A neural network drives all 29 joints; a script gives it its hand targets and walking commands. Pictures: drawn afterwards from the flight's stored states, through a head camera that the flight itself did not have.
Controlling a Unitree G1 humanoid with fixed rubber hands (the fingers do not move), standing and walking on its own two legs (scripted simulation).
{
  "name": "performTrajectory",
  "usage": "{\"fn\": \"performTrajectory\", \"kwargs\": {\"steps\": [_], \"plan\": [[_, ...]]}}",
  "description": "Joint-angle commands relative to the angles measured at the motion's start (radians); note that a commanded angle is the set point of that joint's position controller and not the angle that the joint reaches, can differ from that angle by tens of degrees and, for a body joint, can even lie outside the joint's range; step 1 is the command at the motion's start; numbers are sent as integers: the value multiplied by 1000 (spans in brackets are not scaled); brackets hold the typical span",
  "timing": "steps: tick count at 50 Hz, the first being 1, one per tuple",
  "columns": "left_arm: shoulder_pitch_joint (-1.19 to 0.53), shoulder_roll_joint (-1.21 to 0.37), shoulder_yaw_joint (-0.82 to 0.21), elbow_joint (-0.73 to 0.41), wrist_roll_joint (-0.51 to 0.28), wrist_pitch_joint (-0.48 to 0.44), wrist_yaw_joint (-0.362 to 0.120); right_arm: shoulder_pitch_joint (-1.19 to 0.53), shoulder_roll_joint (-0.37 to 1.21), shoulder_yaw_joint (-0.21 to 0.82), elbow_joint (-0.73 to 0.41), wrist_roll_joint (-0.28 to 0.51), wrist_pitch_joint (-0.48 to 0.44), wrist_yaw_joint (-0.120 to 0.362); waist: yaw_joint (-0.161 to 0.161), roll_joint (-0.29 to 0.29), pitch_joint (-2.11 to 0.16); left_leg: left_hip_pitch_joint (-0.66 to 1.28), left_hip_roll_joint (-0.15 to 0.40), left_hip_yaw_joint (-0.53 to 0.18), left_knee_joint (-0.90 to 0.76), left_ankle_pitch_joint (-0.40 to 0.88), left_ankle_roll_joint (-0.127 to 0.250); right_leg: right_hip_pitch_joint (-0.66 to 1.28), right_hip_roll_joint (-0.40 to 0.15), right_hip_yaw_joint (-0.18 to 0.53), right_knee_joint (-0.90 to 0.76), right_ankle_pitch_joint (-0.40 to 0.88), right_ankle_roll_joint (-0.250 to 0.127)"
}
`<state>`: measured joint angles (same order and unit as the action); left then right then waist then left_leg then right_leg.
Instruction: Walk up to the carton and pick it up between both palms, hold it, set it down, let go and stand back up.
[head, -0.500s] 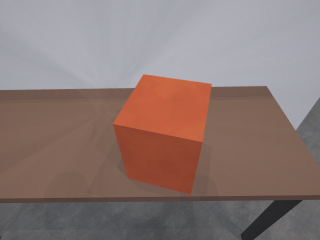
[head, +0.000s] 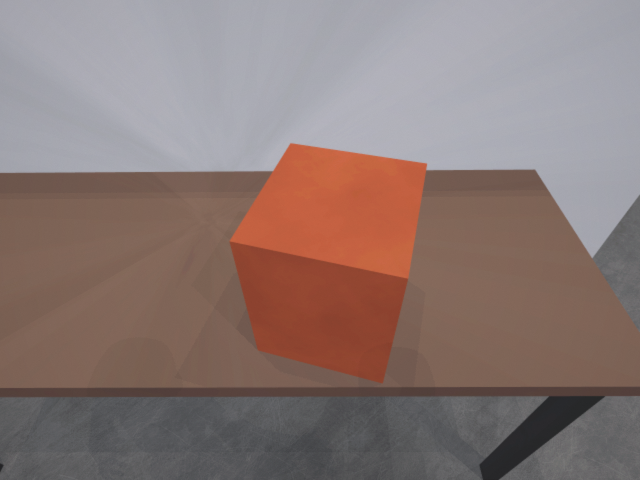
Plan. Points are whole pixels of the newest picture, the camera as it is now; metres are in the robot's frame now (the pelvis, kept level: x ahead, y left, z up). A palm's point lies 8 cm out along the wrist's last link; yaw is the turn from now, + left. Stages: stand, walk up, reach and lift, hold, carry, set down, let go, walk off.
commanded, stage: stand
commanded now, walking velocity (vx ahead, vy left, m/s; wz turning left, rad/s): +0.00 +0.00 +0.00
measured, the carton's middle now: (336, 263) +0.43 +0.00 +0.04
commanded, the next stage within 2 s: none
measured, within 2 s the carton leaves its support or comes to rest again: neither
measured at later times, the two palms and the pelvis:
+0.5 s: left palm out of the picture +0.07 +0.30 -0.12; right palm out of the picture +0.06 -0.31 -0.12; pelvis +0.01 +0.00 +0.00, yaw +0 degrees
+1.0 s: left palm out of the picture +0.07 +0.30 -0.11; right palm out of the picture +0.05 -0.31 -0.12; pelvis +0.01 -0.01 +0.00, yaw +0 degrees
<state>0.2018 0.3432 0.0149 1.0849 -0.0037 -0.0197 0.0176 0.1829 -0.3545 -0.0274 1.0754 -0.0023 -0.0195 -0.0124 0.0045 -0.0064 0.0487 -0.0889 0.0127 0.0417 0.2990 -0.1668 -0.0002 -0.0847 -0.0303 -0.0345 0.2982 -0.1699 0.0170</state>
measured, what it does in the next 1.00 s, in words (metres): stands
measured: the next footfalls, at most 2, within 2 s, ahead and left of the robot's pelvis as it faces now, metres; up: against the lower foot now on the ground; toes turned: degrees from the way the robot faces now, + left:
none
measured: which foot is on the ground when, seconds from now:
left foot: down 0.00-1.00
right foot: down 0.00-1.00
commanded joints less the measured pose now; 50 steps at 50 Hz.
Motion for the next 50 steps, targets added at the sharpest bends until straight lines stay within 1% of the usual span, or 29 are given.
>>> {"fn": "performTrajectory", "kwargs": {"steps": [1, 4, 6, 7, 10, 12, 13, 14, 15, 19, 20, 21, 22, 23, 24, 25, 26, 27, 31, 32, 33, 35, 36, 41, 44, 45, 46, 48, 50], "plan": [[-26, 214, 52, -64, -2, -19, 10, -7, -202, -39, -48, -4, -17, -15, -6, -8, -37, -33, 140, -105, -65, 51, 30, -6, -118, 79, -32, 56, -44], [31, 185, 47, -34, -5, -25, 6, -28, -159, -28, -44, 2, -26, -5, 5, -31, -17, -36, 132, -93, -61, 34, 21, -4, -127, 84, -51, 85, -39], [16, 220, 65, -48, 6, -27, 4, -26, -196, -40, -44, -5, -25, -4, 12, 53, -41, -23, 124, -74, -39, 106, 24, 18, -122, 99, -25, 132, -47], [-12, 197, 46, -61, 4, -26, 8, 14, -173, -41, -40, -2, -26, -4, -23, 17, -44, 19, 144, -87, -50, 128, 21, -28, -135, 82, -11, 115, -46], [-14, 207, 51, -72, 6, -27, 6, -39, -185, -39, -52, -4, -20, -5, 15, -3, -14, -38, 138, -92, -35, 94, 17, 6, -128, 93, -32, 122, -48], [-29, 155, 36, -69, 3, -15, 0, -21, -185, -39, -43, -1, -27, -2, -3, 49, -64, 8, 134, -75, -34, 101, 24, 3, -122, 88, -35, 115, -49], [-40, 194, 42, -73, -5, -11, 2, -54, -213, -43, -48, -5, -17, 0, 10, -28, -21, -50, 129, -92, -48, 104, 28, 9, -114, 78, -32, 118, -36], [-3, 169, 33, -45, -8, -15, 8, -35, -188, -35, -39, 2, -17, 1, 3, 41, -56, 2, 146, -103, -46, 105, 27, 11, -118, 73, -43, 95, -34], [-13, 192, 36, -63, -8, -15, 5, 9, -198, -37, -44, 6, -16, -8, -4, -11, -28, -12, 136, -93, -53, 111, 29, -16, -122, 92, -37, 115, -38], [-41, 242, 59, -76, 0, -18, 5, -5, -247, -46, -43, 3, -15, -9, -7, 13, -11, -20, 145, -89, -37, 109, 34, -17, -133, 111, -39, 131, -59], [-62, 192, 47, -62, 6, -16, 2, 4, -181, -38, -33, 4, -15, -7, -38, 52, -47, 27, 133, -78, -41, 142, 33, -31, -114, 89, -44, 140, -52], [-30, 201, 44, -66, 2, -18, 1, 44, -182, -30, -32, -4, -17, -11, -30, -32, -68, 53, 153, -97, -29, 190, 35, -31, -112, 66, -31, 140, -49], [2, 220, 58, -46, -3, -21, 5, -26, -223, -44, -39, -1, -22, -11, 9, 15, -53, 15, 160, -96, -23, 187, 30, 7, -116, 68, -39, 144, -41], [-2, 219, 50, -48, 0, -28, 8, 23, -190, -40, -29, 2, -21, -4, -19, -8, -87, 38, 142, -88, -25, 206, 26, 19, -118, 72, -27, 183, -34], [-36, 214, 51, -57, -3, -25, 3, 9, -206, -43, -15, 3, -21, -9, -10, -13, -79, 49, 136, -72, -34, 222, 23, 8, -107, 64, -17, 169, -33], [-8, 212, 58, -33, -2, -19, 13, 8, -183, -29, -29, 1, -17, -5, -16, 41, -29, 19, 140, -72, -31, 152, 30, -15, -116, 84, -51, 141, -36], [16, 196, 51, -42, -6, -18, 6, -7, -182, -36, -43, -2, -19, -6, 11, 34, -28, -15, 139, -98, -35, 153, 28, 18, -124, 79, -29, 118, -44], [-30, 228, 56, -41, 4, -19, 3, 7, -197, -32, -32, 5, -13, -9, -12, -29, 16, 7, 142, -84, -63, 196, 11, -37, -110, 76, -20, 136, -39], [-21, 172, 35, -45, -1, -12, 5, 6, -211, -40, -35, 1, -16, -19, 6, 17, -18, -10, 130, -80, -37, 141, 21, 16, -113, 74, -53, 127, -39], [-18, 175, 29, -30, -3, -15, 5, 45, -162, -32, -15, 8, -18, -11, -37, 42, -61, 69, 127, -62, -37, 160, 13, -15, -113, 82, -41, 161, -45], [-47, 218, 59, -50, -4, -21, 13, 10, -195, -33, -23, -1, -16, -17, -3, 11, 6, -23, 143, -86, -48, 134, 19, 20, -131, 95, -48, 137, -38], [-61, 229, 60, -43, 3, -20, 12, 24, -148, -22, -34, -9, -10, -10, -28, 49, -16, 25, 137, -78, -43, 118, 15, -26, -123, 100, -47, 121, -43], [-72, 189, 48, -68, -6, -24, 12, 12, -144, -19, -29, -7, -9, -14, -2, -54, -21, -19, 142, -82, -46, 92, 28, 27, -129, 88, -46, 121, -39], [-15, 202, 60, -27, -11, -14, 11, 6, -209, -34, -12, 1, -28, -10, -5, 41, -26, -17, 132, -84, -44, 123, 20, 28, -114, 100, -68, 109, -43], [-60, 189, 51, -55, -3, -22, 5, 25, -203, -40, -24, 2, -22, -13, -16, 9, -28, 11, 134, -70, -50, 128, 20, 1, -119, 84, -49, 111, -45], [-48, 184, 47, -50, -1, -20, 0, -25, -201, -31, -25, -7, -19, -12, 5, -1, -30, -26, 139, -85, -45, 101, 33, 27, -125, 77, -52, 135, -47], [-113, 216, 64, -63, 2, -24, 10, -5, -185, -30, -41, -3, -19, -10, -24, -3, 30, -56, 125, -76, -68, 68, 20, -8, -120, 105, -55, 71, -38], [-27, 229, 63, -41, -1, -12, 8, -59, -194, -32, -47, 6, -21, -11, 8, -57, -25, 12, 150, -109, -57, 83, 29, -17, -109, 85, -62, 100, -47], [-45, 228, 74, -51, -4, -23, 13, -20, -200, -28, -30, -1, -24, -3, 5, -5, -52, -21, 140, -99, -50, 90, 28, 43, -123, 91, -55, 105, -40]]}}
